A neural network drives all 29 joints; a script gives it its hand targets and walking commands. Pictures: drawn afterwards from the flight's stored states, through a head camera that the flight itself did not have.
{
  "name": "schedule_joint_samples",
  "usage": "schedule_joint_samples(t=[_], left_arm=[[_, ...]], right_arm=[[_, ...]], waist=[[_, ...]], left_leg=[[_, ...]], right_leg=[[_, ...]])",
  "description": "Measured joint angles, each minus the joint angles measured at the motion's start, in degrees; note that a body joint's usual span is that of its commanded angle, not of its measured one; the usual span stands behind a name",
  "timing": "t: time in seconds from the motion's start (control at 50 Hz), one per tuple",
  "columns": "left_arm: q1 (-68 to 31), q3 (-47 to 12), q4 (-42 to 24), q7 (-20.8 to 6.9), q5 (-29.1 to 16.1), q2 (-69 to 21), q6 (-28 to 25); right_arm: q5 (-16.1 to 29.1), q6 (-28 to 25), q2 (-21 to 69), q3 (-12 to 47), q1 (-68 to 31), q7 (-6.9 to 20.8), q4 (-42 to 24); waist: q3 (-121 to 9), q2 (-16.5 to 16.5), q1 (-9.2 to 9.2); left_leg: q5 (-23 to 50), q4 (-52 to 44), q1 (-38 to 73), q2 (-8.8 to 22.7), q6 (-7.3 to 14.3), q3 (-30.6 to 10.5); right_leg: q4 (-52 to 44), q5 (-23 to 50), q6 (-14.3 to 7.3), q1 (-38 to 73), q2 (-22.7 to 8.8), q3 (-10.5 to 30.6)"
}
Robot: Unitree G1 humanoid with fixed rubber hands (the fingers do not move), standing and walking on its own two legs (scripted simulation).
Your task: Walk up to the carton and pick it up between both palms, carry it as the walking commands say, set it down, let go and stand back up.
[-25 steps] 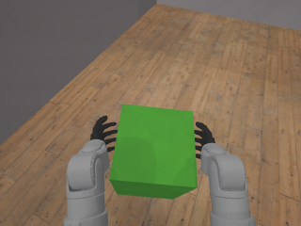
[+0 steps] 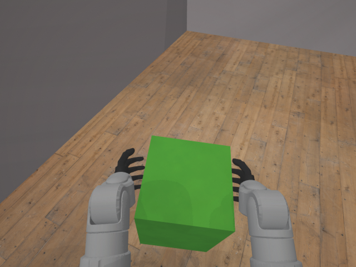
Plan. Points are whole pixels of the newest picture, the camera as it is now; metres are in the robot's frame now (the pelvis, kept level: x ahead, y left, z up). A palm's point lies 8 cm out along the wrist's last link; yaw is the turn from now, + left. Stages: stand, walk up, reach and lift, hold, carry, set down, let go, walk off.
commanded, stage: carry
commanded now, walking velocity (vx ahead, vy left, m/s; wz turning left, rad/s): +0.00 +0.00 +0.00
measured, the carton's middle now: (181, 198) +0.30 +0.00 -0.01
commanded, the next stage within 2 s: none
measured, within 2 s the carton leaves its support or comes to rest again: neither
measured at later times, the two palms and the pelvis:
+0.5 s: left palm (150, 148) +0.44 +0.08 +0.02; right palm (244, 153) +0.42 -0.19 +0.00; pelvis +0.13 -0.05 -0.03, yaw +1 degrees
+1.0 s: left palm (155, 117) +0.56 +0.06 +0.03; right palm (238, 119) +0.55 -0.20 +0.01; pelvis +0.26 -0.07 -0.02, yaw +1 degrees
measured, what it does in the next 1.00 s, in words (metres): walks ahead: left foot, then right foot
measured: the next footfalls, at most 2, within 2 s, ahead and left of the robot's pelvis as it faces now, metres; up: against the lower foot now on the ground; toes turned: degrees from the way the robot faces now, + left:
left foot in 0.26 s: +0.07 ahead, +0.09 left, +0.00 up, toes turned +11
right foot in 0.42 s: +0.15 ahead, -0.12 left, +0.00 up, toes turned -4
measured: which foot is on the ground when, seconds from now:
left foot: down 0.00-0.10, up 0.12-0.24, down 0.26-0.46, up 0.48-0.70, down 0.72-1.00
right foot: down 0.00-0.28, up 0.30-0.40, down 0.42-0.80, up 0.82-0.86, down 0.88-1.00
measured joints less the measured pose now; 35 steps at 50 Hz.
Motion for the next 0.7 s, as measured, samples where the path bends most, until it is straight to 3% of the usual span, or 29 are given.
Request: schedule_joint_samples(t=[0.1,0.18,0.22,0.26,0.32,0.34,0.38,0.42,0.44,0.48,0.52,0.6,0.7], left_arm=[[-0.4,0.9,-0.3,-0.3,0.3,-0.1,-2.0],[-1.1,-0.2,-2.8,0.1,-0.2,-0.4,-2.5],[-1.0,-0.2,-2.9,0.0,-0.2,-0.4,-3.0],[0.1,0.5,-2.2,-0.4,0.1,0.0,-4.0],[1.1,2.7,3.0,-1.1,0.5,0.3,-7.0],[1.4,2.9,5.1,-1.3,0.8,0.4,-8.4],[1.9,2.1,6.0,-0.8,-0.1,0.6,-9.8],[2.0,1.2,3.7,-0.5,-0.6,0.6,-10.6],[2.2,0.7,2.9,-0.4,-1.0,0.5,-11.2],[2.9,-0.9,1.3,0.1,-1.6,0.7,-11.7],[2.5,-0.7,4.0,-0.8,0.0,0.6,-13.2],[3.1,-1.0,4.6,-0.9,0.9,0.8,-14.4],[3.5,-1.3,3.9,-0.2,1.2,0.9,-15.0]], right_arm=[[-0.2,-2.2,0.2,0.2,-0.9,-0.1,0.7],[0.0,-2.9,0.1,-0.3,-0.6,-0.1,-2.9],[0.1,-3.1,0.1,-0.3,-0.6,-0.2,-3.2],[-0.5,-4.1,0.3,0.5,-1.1,-0.1,-0.9],[-1.8,-7.9,0.4,1.5,-1.7,0.6,7.2],[-2.1,-9.2,0.4,1.5,-1.6,0.8,9.3],[-1.5,-10.4,0.2,1.3,-0.6,0.2,9.2],[-0.6,-11.0,0.1,1.3,0.0,-0.3,5.9],[-0.2,-11.4,0.0,1.0,0.2,-0.5,4.6],[0.7,-11.7,-0.3,0.8,1.3,-0.6,1.8],[-0.1,-13.1,-0.2,0.3,1.2,0.4,4.0],[-0.1,-14.2,-0.1,-0.1,0.3,0.3,5.3],[-0.6,-15.9,0.2,-0.1,-0.9,0.4,6.1]], waist=[[-0.2,-1.1,0.7],[0.8,-2.7,1.43],[1.5,-3.0,1.51],[2.1,-1.8,1.57],[2.8,-1.1,0.46],[3.4,-1.1,0.31],[5.0,-0.8,-0.22],[7.4,-0.7,-0.2],[8.1,0.2,-0.47],[7.8,2.2,-0.88],[6.1,1.3,-0.73],[4.2,-1.0,-0.56],[3.0,-0.9,0.05]], left_leg=[[2.2,5.2,-2.9,0.8,0.3,-0.4],[-12.1,10.9,-8.0,-1.5,0.1,-0.5],[-12.5,9.4,-9.5,-3.1,0.3,0.8],[-1.5,3.7,-7.5,-3.2,1.8,1.9],[-10.9,4.8,-3.8,-2.2,2.5,2.1],[-12.2,5.0,-2.6,-2.0,2.2,2.2],[-13.0,4.4,-1.0,-1.8,1.6,1.5],[-13.7,5.5,-0.1,-1.6,0.7,1.1],[-14.6,6.9,-0.1,-0.9,0.2,0.4],[-15.0,10.3,-1.6,0.6,-0.1,-1.8],[-18.2,12.8,-2.9,-0.1,0.1,-3.3],[-18.6,14.5,-5.7,-1.1,0.0,-4.2],[-12.3,10.2,-7.6,-2.0,0.3,-3.2]], right_leg=[[-7.0,-1.7,1.2,4.0,0.7,0.2],[-7.7,-6.2,-0.4,4.8,0.0,-0.2],[-6.2,-9.6,-0.5,5.5,-0.3,-0.4],[0.8,-11.5,-0.2,4.3,0.7,0.0],[19.5,-15.3,0.8,-3.1,1.8,2.4],[21.4,-17.1,0.6,-5.2,2.1,3.1],[14.9,-18.3,0.0,-7.7,1.6,3.3],[1.8,-8.5,-0.3,-8.4,0.7,3.3],[0.4,-5.8,-0.9,-8.0,0.9,2.4],[0.2,-7.0,-2.7,-7.1,2.1,0.5],[-0.4,-8.6,-3.8,-6.3,1.9,0.2],[-2.5,-9.8,-4.1,-4.1,1.0,-0.1],[-3.2,-11.7,-3.8,-1.3,1.7,-0.1]])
